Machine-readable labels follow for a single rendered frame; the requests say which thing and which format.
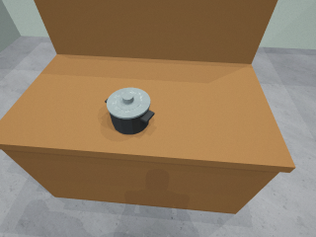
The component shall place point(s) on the table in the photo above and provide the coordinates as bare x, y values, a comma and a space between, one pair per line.
213, 142

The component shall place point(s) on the knob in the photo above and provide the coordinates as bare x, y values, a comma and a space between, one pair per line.
127, 98

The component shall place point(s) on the lid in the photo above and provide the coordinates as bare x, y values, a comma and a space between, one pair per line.
140, 105

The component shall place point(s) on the pot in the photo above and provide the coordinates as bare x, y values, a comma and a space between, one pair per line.
130, 126

